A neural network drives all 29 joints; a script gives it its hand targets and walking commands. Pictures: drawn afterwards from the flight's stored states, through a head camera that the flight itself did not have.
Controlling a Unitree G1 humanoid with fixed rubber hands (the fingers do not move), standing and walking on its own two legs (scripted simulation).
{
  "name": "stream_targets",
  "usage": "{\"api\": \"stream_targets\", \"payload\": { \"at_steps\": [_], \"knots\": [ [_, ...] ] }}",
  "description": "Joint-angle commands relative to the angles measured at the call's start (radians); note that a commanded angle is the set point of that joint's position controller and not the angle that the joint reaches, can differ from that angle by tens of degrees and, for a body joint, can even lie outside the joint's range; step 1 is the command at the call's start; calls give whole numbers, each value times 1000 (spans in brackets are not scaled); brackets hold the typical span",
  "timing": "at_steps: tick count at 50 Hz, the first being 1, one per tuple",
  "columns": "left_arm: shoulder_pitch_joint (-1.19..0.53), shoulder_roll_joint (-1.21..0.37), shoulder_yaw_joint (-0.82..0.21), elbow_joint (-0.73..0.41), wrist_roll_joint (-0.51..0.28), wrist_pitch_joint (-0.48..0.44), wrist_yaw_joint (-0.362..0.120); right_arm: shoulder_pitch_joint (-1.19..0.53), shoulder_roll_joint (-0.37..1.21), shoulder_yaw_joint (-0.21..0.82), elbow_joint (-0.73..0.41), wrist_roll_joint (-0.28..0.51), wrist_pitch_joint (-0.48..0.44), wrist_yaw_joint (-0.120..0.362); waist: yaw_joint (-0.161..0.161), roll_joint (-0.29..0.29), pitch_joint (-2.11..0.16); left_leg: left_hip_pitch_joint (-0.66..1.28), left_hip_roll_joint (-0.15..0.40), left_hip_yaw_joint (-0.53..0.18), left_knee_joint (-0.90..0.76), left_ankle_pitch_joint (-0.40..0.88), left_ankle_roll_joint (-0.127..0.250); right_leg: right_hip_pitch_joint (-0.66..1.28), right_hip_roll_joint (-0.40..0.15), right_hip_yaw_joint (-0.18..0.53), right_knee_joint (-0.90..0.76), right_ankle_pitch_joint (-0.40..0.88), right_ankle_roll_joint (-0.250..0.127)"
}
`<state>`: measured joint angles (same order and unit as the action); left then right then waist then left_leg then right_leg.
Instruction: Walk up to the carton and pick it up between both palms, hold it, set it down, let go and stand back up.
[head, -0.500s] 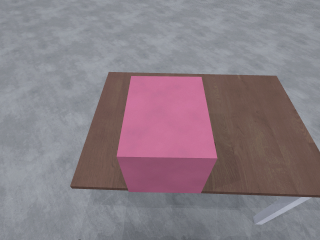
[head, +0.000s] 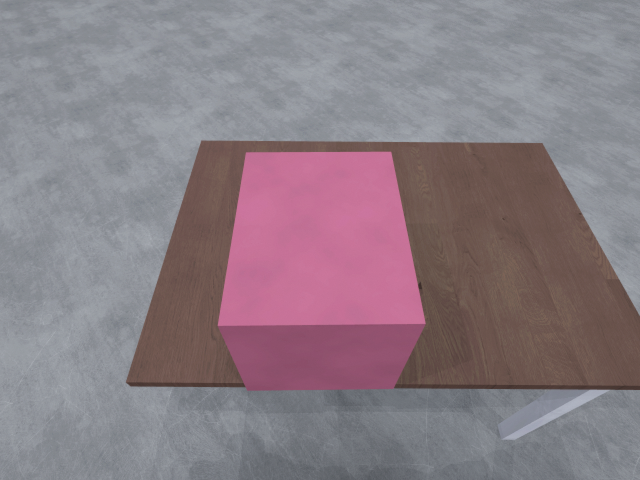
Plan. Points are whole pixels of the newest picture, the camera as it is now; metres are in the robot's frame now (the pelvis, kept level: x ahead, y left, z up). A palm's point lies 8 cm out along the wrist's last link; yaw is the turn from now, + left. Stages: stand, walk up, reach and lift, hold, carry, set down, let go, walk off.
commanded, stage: stand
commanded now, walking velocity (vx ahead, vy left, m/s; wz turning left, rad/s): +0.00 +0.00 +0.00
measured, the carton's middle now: (319, 270) +0.43 +0.02 -0.06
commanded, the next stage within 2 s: none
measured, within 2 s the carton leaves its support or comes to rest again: neither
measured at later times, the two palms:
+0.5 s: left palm out of the picture +0.05 +0.25 -0.12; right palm out of the picture +0.02 -0.24 -0.13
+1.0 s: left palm out of the picture +0.04 +0.25 -0.13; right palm out of the picture -0.01 -0.25 -0.13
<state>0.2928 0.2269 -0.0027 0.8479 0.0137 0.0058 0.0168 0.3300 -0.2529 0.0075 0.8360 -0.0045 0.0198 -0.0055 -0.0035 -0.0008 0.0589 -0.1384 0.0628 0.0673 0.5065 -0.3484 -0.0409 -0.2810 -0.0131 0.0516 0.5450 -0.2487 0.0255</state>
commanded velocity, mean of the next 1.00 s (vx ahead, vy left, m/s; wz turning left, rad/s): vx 0.00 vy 0.00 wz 0.00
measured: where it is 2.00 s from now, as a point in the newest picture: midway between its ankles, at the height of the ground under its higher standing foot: outside the picture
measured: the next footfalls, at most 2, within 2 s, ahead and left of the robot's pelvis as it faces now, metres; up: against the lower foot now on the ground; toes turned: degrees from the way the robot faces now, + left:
none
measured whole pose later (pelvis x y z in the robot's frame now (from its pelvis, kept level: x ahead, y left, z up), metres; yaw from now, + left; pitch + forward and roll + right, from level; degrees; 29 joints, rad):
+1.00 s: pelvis -0.01 +0.01 +0.00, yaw -3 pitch -2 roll +1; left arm 0.27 0.22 0.00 0.92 0.00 0.01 0.03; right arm 0.33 -0.24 0.00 0.89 0.00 0.02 -0.02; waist 0.00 0.00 0.07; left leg -0.13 0.06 0.10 0.51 -0.34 -0.03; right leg -0.29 -0.01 0.10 0.54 -0.22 0.04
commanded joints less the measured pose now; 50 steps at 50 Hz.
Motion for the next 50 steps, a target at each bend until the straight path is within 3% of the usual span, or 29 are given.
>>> {"api": "stream_targets", "payload": {
  "at_steps": [1,4,6,12,14,18,27,31,33,39,43,44,45,50],
  "knots": [
    [52,157,42,-67,-2,-20,10,53,-150,-42,-66,1,-25,-8,10,10,-43,-48,57,-67,-101,173,60,68,-65,70,-66,276,-50],
    [26,151,38,-62,-3,-17,12,59,-147,-40,-60,5,-23,-8,4,-19,-10,-75,55,-68,-114,167,60,61,-62,67,-74,272,-48],
    [25,150,35,-60,0,-16,13,70,-149,-41,-59,2,-26,-9,1,16,-19,-65,56,-64,-123,210,60,71,-59,63,-59,304,-43],
    [23,152,35,-51,-5,-17,16,75,-156,-44,-57,1,-28,-9,4,-16,-42,-29,59,-57,-111,242,62,72,-61,59,-56,335,-40],
    [15,154,37,-48,-3,-15,16,74,-153,-45,-57,0,-26,-9,5,4,-31,-37,57,-56,-117,213,60,72,-61,65,-61,311,-43],
    [15,154,39,-40,-2,-14,12,84,-147,-44,-49,4,-24,-10,1,-14,-7,-60,57,-54,-133,142,63,62,-60,79,-77,260,-44],
    [19,152,35,-16,-2,-19,15,87,-147,-45,-40,2,-29,-10,-2,-7,-39,-29,56,-52,-128,198,66,79,-54,73,-72,310,-36],
    [29,150,33,-4,-5,-17,15,84,-146,-47,-32,3,-23,-11,-1,14,-31,-30,50,-41,-131,151,61,61,-55,82,-85,285,-35],
    [21,154,35,4,-3,-16,15,92,-140,-46,-29,2,-23,-12,-4,-15,-10,-50,55,-50,-142,116,63,64,-51,81,-83,258,-34],
    [28,153,34,10,-4,-19,14,100,-131,-43,-8,1,-24,-12,-3,1,-16,-39,51,-46,-144,113,62,58,-54,89,-93,259,-37],
    [38,142,31,18,-6,-18,15,100,-137,-45,-1,3,-26,-12,-2,-31,-1,-56,53,-44,-145,90,60,57,-52,89,-105,239,-34],
    [2,174,46,1,-9,-23,19,47,-156,-53,-7,10,-23,-19,9,-32,26,-27,49,-29,-101,199,62,-1,-63,87,-84,342,-40],
    [11,176,46,3,-10,-25,20,68,-152,-53,-6,9,-22,-20,1,-28,-17,10,52,-27,-84,222,62,1,-67,88,-82,364,-47],
    [7,165,50,-2,-9,-17,22,74,-145,-56,4,9,-12,-21,-2,-17,-28,-13,53,-26,-82,144,71,-13,-55,94,-75,265,-49]
  ]
}}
